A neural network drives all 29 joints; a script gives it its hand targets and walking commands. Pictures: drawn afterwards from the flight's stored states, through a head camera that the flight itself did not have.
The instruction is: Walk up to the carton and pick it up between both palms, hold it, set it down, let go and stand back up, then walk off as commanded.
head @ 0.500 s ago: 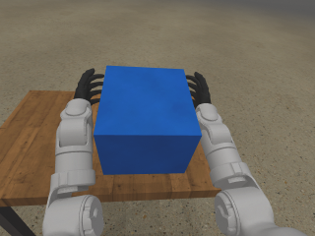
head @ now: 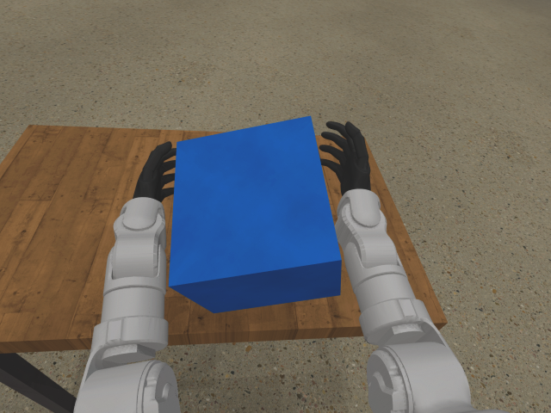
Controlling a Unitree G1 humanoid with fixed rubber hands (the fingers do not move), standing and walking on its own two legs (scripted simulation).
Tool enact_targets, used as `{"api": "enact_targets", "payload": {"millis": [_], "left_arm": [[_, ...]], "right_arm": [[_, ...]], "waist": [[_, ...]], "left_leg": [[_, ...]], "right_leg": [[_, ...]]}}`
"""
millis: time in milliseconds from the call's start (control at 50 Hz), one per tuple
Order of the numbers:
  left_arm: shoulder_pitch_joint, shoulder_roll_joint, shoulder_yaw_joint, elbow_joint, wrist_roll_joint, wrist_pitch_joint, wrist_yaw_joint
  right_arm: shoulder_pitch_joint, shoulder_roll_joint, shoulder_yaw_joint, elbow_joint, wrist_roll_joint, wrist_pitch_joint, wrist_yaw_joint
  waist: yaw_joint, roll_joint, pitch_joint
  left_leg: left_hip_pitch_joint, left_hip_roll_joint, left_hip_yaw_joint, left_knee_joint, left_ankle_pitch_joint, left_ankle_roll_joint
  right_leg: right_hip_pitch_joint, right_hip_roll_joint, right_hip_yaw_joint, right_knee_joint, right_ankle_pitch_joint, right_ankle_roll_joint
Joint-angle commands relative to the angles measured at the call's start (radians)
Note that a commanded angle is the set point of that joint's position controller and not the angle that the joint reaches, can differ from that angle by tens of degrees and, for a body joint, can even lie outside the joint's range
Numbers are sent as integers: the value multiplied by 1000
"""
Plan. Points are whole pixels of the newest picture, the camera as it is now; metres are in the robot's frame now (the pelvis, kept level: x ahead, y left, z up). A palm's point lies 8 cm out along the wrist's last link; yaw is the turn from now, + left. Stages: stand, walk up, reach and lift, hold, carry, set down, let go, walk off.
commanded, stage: set down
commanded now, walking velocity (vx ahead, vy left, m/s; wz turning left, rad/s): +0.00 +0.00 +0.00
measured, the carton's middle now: (259, 219) +0.36 +0.01 +0.10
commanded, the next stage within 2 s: none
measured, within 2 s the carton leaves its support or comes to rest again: neither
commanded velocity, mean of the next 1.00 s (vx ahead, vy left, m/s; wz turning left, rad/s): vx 0.00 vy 0.00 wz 0.00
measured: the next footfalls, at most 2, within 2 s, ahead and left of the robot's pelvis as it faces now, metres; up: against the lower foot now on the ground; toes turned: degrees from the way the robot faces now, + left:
none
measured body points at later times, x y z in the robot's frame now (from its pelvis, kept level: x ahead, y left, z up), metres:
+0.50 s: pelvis +0.00 +0.00 +0.00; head +0.00 +0.03 +0.45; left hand +0.40 +0.15 +0.10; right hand +0.39 -0.14 +0.14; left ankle +0.04 +0.15 -0.75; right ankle -0.01 -0.13 -0.75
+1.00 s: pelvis +0.01 +0.00 +0.00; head +0.02 +0.03 +0.45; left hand +0.41 +0.15 +0.07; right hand +0.40 -0.14 +0.12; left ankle +0.04 +0.15 -0.75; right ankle -0.01 -0.13 -0.75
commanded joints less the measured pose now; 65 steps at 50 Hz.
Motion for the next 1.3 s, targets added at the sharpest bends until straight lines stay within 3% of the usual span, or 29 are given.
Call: {"api": "enact_targets", "payload": {"millis": [0, 120, 180, 200, 220, 260, 480, 520, 600, 720, 780, 860, 1020, 1040, 1140, 1280], "left_arm": [[-630, -470, -409, -169, -74, -134, -121], [-603, -466, -374, -89, -55, -152, -130], [-652, -474, -367, -82, -53, -181, -127], [-648, -480, -373, -71, -59, -187, -126], [-643, -479, -348, -51, -38, -198, -125], [-671, -488, -341, -16, -42, -209, -124], [-714, -469, -245, 125, 7, -287, -121], [-725, -480, -256, 141, -4, -298, -118], [-729, -465, -224, 172, 10, -320, -116], [-729, -464, -198, 217, 25, -342, -117], [-743, -469, -208, 194, 24, -358, -109], [-744, -450, -179, 231, 39, -364, -117], [-738, -441, -168, 250, 47, -386, -122], [-745, -451, -171, 240, 46, -390, -121], [-737, -446, -153, 270, 59, -394, -120], [-722, -449, -149, 285, 61, -414, -113]], "right_arm": [[-419, 479, 327, -105, -85, -55, 96], [-394, 491, 304, -57, -115, -64, 98], [-390, 502, 285, -19, -138, -73, 105], [-395, 510, 276, -19, -147, -80, 109], [-390, 521, 272, 0, -153, -84, 109], [-409, 516, 235, 20, -177, -92, 113], [-428, 558, 164, 128, -247, -123, 134], [-448, 565, 154, 106, -259, -134, 136], [-435, 580, 127, 136, -290, -138, 138], [-415, 599, 86, 149, -332, -138, 144], [-401, 614, 98, 152, -333, -143, 147], [-380, 620, 68, 193, -355, -130, 143], [-350, 649, 67, 172, -379, -134, 141], [-344, 645, 57, 172, -380, -135, 141], [-342, 653, 31, 178, -398, -135, 143], [-332, 663, 32, 185, -413, -146, 148]], "waist": [[-9, 60, -526], [0, 45, -473], [3, 65, -480], [-7, 62, -481], [11, 65, -494], [2, 62, -480], [37, 70, -435], [23, 68, -481], [37, 58, -475], [28, 67, -468], [29, 77, -504], [23, 66, -459], [23, 58, -489], [11, 72, -499], [19, 74, -493], [19, 74, -519]], "left_leg": [[348, -113, 67, 42, 268, 12], [304, -111, 75, 16, 188, 24], [303, -107, 82, 14, 182, 21], [308, -106, 78, 16, 192, 20], [296, -105, 83, 12, 183, 19], [302, -99, 81, 6, 161, 20], [234, -98, 117, -18, 100, 30], [228, -97, 114, -12, 109, 29], [207, -97, 126, -17, 109, 32], [168, -97, 127, -27, 76, 36], [170, -97, 129, -13, 133, 29], [140, -94, 128, -27, 101, 36], [90, -95, 134, -26, 113, 40], [101, -95, 129, -20, 131, 35], [83, -91, 131, -25, 129, 36], [77, -88, 129, -16, 158, 35]], "right_leg": [[137, 61, -72, -27, 466, 48], [111, 54, -71, -35, 404, 55], [89, 54, -72, -35, 375, 51], [79, 55, -74, -38, 377, 50], [88, 53, -68, -35, 385, 51], [55, 56, -79, -45, 327, 48], [43, 50, -73, -49, 273, 46], [50, 50, -71, -40, 302, 49], [57, 50, -71, -38, 303, 50], [68, 42, -66, -36, 296, 52], [83, 42, -65, -21, 376, 54], [84, 35, -65, -24, 357, 59], [115, 27, -54, -4, 442, 69], [109, 26, -56, -1, 460, 68], [104, 26, -56, -9, 438, 63], [108, 25, -53, 9, 503, 66]]}}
